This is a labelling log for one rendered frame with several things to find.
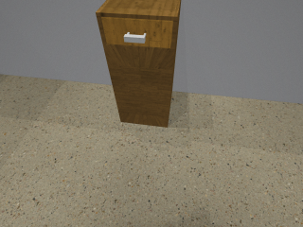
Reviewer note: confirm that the cabinet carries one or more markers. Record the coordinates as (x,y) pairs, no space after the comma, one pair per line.
(141,76)

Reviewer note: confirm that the handle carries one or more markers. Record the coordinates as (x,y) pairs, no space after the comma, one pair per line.
(132,38)

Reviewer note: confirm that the drawer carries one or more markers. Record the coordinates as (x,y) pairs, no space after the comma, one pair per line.
(158,32)

